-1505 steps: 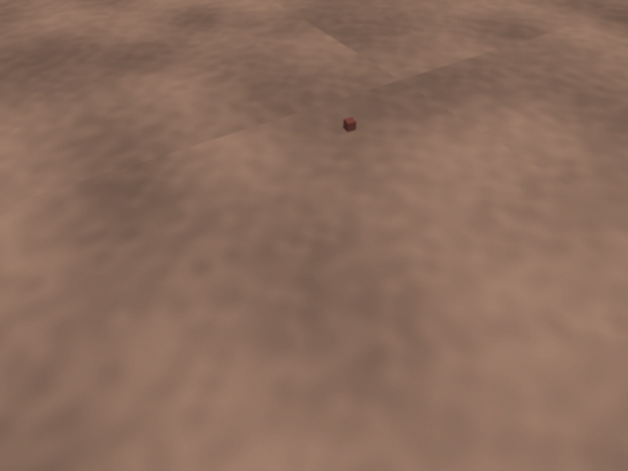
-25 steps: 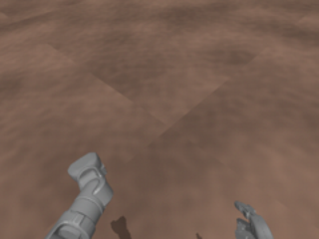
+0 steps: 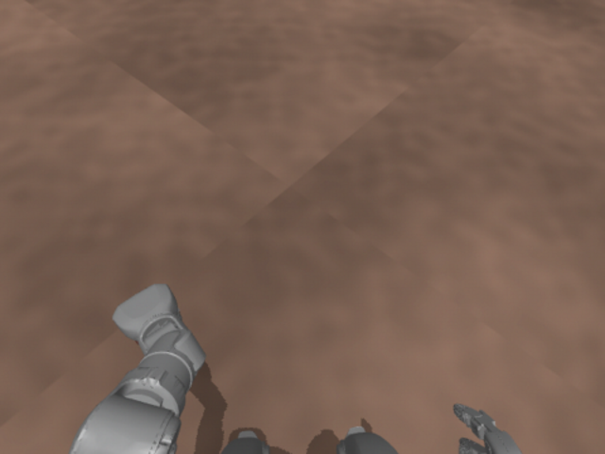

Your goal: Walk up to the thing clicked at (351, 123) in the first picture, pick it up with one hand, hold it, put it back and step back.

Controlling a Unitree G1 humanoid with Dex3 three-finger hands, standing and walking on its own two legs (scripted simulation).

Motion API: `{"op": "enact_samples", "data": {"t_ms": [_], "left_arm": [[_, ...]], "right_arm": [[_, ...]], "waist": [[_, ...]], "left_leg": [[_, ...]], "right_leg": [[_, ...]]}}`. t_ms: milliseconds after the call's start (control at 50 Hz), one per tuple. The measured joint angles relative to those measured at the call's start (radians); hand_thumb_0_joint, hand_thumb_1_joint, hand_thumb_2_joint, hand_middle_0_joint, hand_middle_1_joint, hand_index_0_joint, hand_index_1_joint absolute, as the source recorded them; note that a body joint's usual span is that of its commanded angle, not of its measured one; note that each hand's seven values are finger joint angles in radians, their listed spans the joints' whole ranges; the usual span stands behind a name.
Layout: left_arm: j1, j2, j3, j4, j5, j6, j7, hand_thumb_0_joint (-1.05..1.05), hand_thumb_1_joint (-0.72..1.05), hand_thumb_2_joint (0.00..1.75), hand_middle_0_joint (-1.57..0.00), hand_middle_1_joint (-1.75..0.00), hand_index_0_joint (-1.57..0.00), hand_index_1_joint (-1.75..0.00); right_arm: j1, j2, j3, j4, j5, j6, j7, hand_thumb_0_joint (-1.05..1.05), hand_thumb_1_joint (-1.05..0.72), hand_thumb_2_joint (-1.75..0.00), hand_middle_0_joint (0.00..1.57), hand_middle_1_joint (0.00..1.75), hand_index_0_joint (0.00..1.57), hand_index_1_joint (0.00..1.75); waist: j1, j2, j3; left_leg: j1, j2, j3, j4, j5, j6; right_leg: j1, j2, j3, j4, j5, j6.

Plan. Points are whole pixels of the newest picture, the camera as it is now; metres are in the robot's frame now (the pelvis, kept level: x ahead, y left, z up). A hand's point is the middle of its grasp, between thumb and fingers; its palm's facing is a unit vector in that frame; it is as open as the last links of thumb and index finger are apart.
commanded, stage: crouch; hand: left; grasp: from above
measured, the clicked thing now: (158, 338) +0.32 +0.24 -0.15
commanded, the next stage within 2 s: lower in 1.48 s
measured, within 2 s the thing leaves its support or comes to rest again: neither
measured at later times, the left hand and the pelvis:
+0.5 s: hand (206, 336) +0.39 +0.21 -0.35, palm faces -0.30 -0.28 -0.91, open 6.0 cm; pelvis -0.07 +0.00 -0.22, yaw -3 degrees
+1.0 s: hand (215, 342) +0.41 +0.21 -0.48, palm faces -0.33 -0.25 -0.91, open 6.4 cm; pelvis -0.07 +0.00 -0.34, yaw -4 degrees
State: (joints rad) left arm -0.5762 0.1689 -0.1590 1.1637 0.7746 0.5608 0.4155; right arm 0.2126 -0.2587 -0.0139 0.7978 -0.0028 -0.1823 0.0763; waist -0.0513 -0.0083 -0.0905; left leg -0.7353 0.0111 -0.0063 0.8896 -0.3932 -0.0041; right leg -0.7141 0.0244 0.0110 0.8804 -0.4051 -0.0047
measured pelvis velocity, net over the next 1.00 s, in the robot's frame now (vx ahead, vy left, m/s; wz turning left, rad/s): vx -0.07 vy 0.00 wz -0.07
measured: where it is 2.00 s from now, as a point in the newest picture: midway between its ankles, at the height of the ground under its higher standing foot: outside the picture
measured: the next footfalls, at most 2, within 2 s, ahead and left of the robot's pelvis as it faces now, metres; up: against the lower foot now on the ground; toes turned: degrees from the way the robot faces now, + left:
none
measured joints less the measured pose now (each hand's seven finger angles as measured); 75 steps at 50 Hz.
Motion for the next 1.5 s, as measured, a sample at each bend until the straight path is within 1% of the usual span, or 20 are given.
{"op": "enact_samples", "data": {"t_ms": [60,120,200,260,360,420,480,520,560,600,640,700,820,900,1000,1080,1140,1220,1300,1500], "left_arm": [[-0.079,0.016,0.05,0.081,0.01,-0.036,0.072,-0.11,0.39,0.1,-0.85,-0.3,-1.17,-0.33],[-0.149,0.035,0.093,0.136,0.003,-0.063,0.123,-0.11,0.39,0.1,-0.86,-0.3,-1.18,-0.32],[-0.233,0.072,0.144,0.199,-0.007,-0.085,0.161,-0.1,0.38,0.12,-0.86,-0.29,-1.19,-0.33],[-0.287,0.106,0.181,0.235,-0.025,-0.094,0.176,-0.1,0.37,0.14,-0.86,-0.29,-1.2,-0.34],[-0.361,0.154,0.228,0.288,-0.062,-0.104,0.175,-0.09,0.36,0.17,-0.85,-0.31,-1.19,-0.37],[-0.395,0.18,0.246,0.309,-0.064,-0.121,0.157,-0.08,0.36,0.18,-0.84,-0.31,-1.17,-0.39],[-0.426,0.21,0.246,0.335,-0.033,-0.15,0.138,-0.08,0.35,0.19,-0.84,-0.32,-1.16,-0.39],[-0.443,0.231,0.252,0.354,-0.006,-0.17,0.131,-0.08,0.35,0.19,-0.84,-0.32,-1.16,-0.39],[-0.456,0.249,0.257,0.371,0.013,-0.186,0.128,-0.08,0.35,0.19,-0.84,-0.32,-1.15,-0.39],[-0.467,0.26,0.262,0.386,0.025,-0.194,0.128,-0.08,0.35,0.19,-0.84,-0.32,-1.15,-0.39],[-0.473,0.27,0.271,0.391,0.029,-0.2,0.125,-0.08,0.35,0.2,-0.84,-0.32,-1.15,-0.39],[-0.48,0.282,0.282,0.385,0.034,-0.212,0.114,-0.08,0.35,0.2,-0.84,-0.32,-1.14,-0.39],[-0.49,0.305,0.299,0.364,0.084,-0.244,0.097,-0.08,0.34,0.2,-0.85,-0.31,-1.13,-0.37],[-0.509,0.323,0.302,0.384,0.099,-0.249,0.1,-0.09,0.34,0.19,-0.86,-0.3,-1.12,-0.35],[-0.539,0.344,0.313,0.424,0.099,-0.251,0.106,-0.09,0.34,0.19,-0.87,-0.29,-1.12,-0.34],[-0.565,0.367,0.333,0.453,0.096,-0.259,0.105,-0.08,0.33,0.2,-0.87,-0.3,-1.11,-0.34],[-0.581,0.388,0.339,0.475,0.102,-0.271,0.103,-0.08,0.33,0.2,-0.86,-0.3,-1.11,-0.34],[-0.582,0.412,0.355,0.476,0.114,-0.291,0.1,-0.08,0.34,0.19,-0.86,-0.3,-1.1,-0.34],[-0.58,0.431,0.366,0.486,0.126,-0.303,0.112,-0.08,0.34,0.19,-0.86,-0.31,-1.09,-0.34],[-0.587,0.461,0.383,0.498,0.128,-0.303,0.128,-0.07,0.31,0.24,-0.86,-0.31,-1.07,-0.36]], "right_arm": [[0.005,-0.011,-0.017,0.01,-0.022,0.001,0.019,0.01,-0.88,-0.88,0.2,0.3,0.2,0.29],[0.004,-0.021,-0.025,0.019,-0.034,0.008,0.034,0.01,-0.89,-0.89,0.2,0.3,0.2,0.29],[-0.007,-0.023,-0.023,0.033,-0.044,0.014,0.046,0.01,-0.89,-0.89,0.2,0.3,0.19,0.29],[-0.021,-0.012,-0.013,0.048,-0.052,0.013,0.051,0.01,-0.9,-0.89,0.2,0.3,0.19,0.29],[-0.041,0.017,0.006,0.08,-0.069,0.007,0.053,0.01,-0.9,-0.89,0.2,0.3,0.19,0.29],[-0.044,0.034,0.017,0.092,-0.08,0.002,0.054,0.01,-0.91,-0.89,0.2,0.3,0.19,0.29],[-0.046,0.041,0.028,0.099,-0.089,-0.005,0.057,0.01,-0.91,-0.89,0.2,0.3,0.2,0.29],[-0.046,0.041,0.035,0.099,-0.095,-0.009,0.061,0.01,-0.91,-0.89,0.2,0.3,0.2,0.29],[-0.045,0.038,0.039,0.095,-0.101,-0.012,0.067,0.01,-0.91,-0.89,0.2,0.3,0.2,0.29],[-0.044,0.034,0.041,0.092,-0.105,-0.017,0.073,0.01,-0.91,-0.89,0.2,0.3,0.2,0.29],[-0.046,0.029,0.041,0.091,-0.11,-0.023,0.08,0.01,-0.91,-0.89,0.2,0.3,0.2,0.29],[-0.053,0.022,0.043,0.091,-0.114,-0.031,0.089,0.01,-0.91,-0.89,0.2,0.3,0.2,0.29],[-0.064,0.011,0.042,0.088,-0.121,-0.034,0.1,0.01,-0.91,-0.9,0.2,0.3,0.2,0.29],[-0.065,0.004,0.038,0.091,-0.127,-0.04,0.108,0.01,-0.91,-0.9,0.2,0.3,0.2,0.29],[-0.058,-0.007,0.04,0.089,-0.136,-0.051,0.121,0.01,-0.92,-0.9,0.2,0.3,0.19,0.29],[-0.056,-0.016,0.046,0.084,-0.146,-0.059,0.134,0.01,-0.92,-0.9,0.2,0.3,0.19,0.29],[-0.055,-0.023,0.053,0.081,-0.154,-0.065,0.144,0.01,-0.92,-0.9,0.2,0.3,0.19,0.29],[-0.049,-0.03,0.064,0.076,-0.16,-0.068,0.154,0.01,-0.92,-0.9,0.2,0.3,0.19,0.29],[-0.044,-0.035,0.071,0.078,-0.166,-0.067,0.162,0.01,-0.92,-0.9,0.2,0.3,0.19,0.29],[-0.036,-0.032,0.086,0.083,-0.174,-0.071,0.181,0.01,-0.92,-0.9,0.19,0.3,0.19,0.29]], "waist": [[-0.025,-0.009,-0.037],[-0.052,-0.003,-0.065],[-0.083,0.018,-0.091],[-0.102,0.033,-0.101],[-0.125,0.049,-0.103],[-0.136,0.058,-0.107],[-0.152,0.066,-0.113],[-0.164,0.07,-0.116],[-0.172,0.072,-0.118],[-0.178,0.073,-0.117],[-0.181,0.073,-0.112],[-0.184,0.069,-0.096],[-0.19,0.06,-0.066],[-0.196,0.06,-0.061],[-0.199,0.06,-0.049],[-0.204,0.056,-0.025],[-0.21,0.052,-0.007],[-0.218,0.046,0.016],[-0.225,0.043,0.028],[-0.231,0.043,0.05]], "left_leg": [[-0.191,0.003,-0.002,0.17,-0.057,0.0],[-0.377,0.006,-0.009,0.332,-0.104,0.001],[-0.602,0.009,-0.02,0.515,-0.148,0.001],[-0.744,0.011,-0.024,0.627,-0.169,0.001],[-0.918,0.014,-0.032,0.769,-0.191,0.0],[-1.001,0.017,-0.039,0.843,-0.203,0.001],[-1.082,0.018,-0.047,0.921,-0.219,0.001],[-1.134,0.019,-0.052,0.973,-0.229,0.001],[-1.183,0.018,-0.054,1.023,-0.239,0.002],[-1.23,0.017,-0.056,1.069,-0.246,0.002],[-1.273,0.015,-0.057,1.11,-0.252,0.003],[-1.327,0.014,-0.058,1.164,-0.257,0.004],[-1.399,0.011,-0.061,1.249,-0.267,0.005],[-1.435,0.01,-0.061,1.287,-0.273,0.003],[-1.466,0.011,-0.062,1.324,-0.278,0.0],[-1.486,0.013,-0.066,1.353,-0.278,-0.003],[-1.503,0.015,-0.071,1.378,-0.277,-0.004],[-1.527,0.016,-0.079,1.413,-0.276,-0.006],[-1.553,0.016,-0.085,1.445,-0.276,-0.005],[-1.587,0.016,-0.095,1.493,-0.284,0.0]], "right_leg": [[-0.19,0.005,-0.003,0.168,-0.055,-0.001],[-0.372,0.009,-0.011,0.325,-0.103,0.002],[-0.591,0.014,-0.023,0.5,-0.144,0.003],[-0.731,0.017,-0.028,0.609,-0.164,0.002],[-0.905,0.021,-0.036,0.75,-0.185,0.001],[-0.986,0.024,-0.044,0.82,-0.196,0.0],[-1.063,0.027,-0.053,0.893,-0.21,0.0],[-1.114,0.028,-0.057,0.943,-0.22,0.0],[-1.163,0.028,-0.06,0.992,-0.23,0.001],[-1.208,0.027,-0.062,1.037,-0.238,0.002],[-1.25,0.026,-0.064,1.078,-0.244,0.004],[-1.303,0.025,-0.066,1.132,-0.251,0.005],[-1.374,0.024,-0.069,1.217,-0.263,0.007],[-1.41,0.023,-0.07,1.258,-0.269,0.005],[-1.445,0.024,-0.071,1.298,-0.274,0.002],[-1.468,0.026,-0.075,1.327,-0.272,0.0],[-1.486,0.028,-0.081,1.35,-0.268,-0.002],[-1.51,0.031,-0.088,1.38,-0.263,-0.002],[-1.532,0.032,-0.094,1.407,-0.261,-0.001],[-1.559,0.034,-0.103,1.445,-0.266,0.006]]}}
